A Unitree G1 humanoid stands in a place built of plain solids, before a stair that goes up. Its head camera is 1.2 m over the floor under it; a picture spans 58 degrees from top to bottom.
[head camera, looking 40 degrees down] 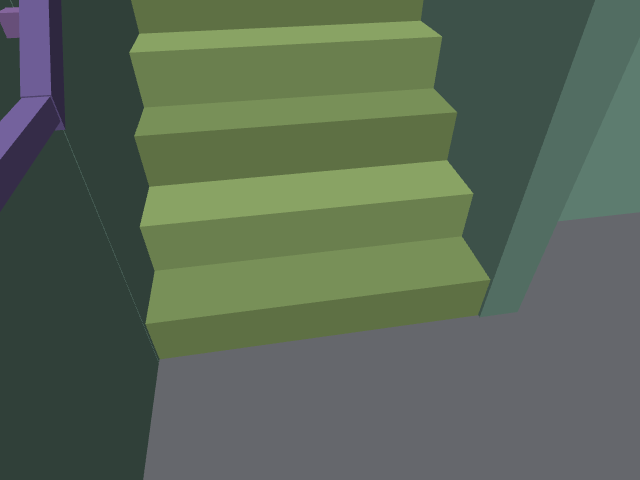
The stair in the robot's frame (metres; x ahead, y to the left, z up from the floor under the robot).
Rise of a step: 0.19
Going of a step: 0.23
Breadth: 1.10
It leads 10 degrees to the left of straight ahead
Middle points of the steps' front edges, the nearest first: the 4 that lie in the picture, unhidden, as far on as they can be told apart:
0.92 -0.02 0.18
1.15 0.02 0.37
1.37 0.06 0.56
1.60 0.09 0.75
